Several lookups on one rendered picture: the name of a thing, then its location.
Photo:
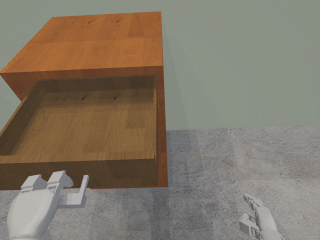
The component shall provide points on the robot right hand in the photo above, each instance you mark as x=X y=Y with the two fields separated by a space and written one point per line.
x=252 y=224

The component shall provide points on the robot right forearm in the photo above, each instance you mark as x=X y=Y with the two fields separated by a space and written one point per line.
x=269 y=234

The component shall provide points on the robot left hand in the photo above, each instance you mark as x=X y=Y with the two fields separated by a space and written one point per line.
x=32 y=211

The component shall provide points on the handle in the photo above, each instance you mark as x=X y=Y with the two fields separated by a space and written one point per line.
x=74 y=200

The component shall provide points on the drawer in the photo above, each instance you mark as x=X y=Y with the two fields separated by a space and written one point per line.
x=105 y=127

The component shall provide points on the cabinet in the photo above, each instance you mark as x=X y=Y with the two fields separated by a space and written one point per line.
x=99 y=45

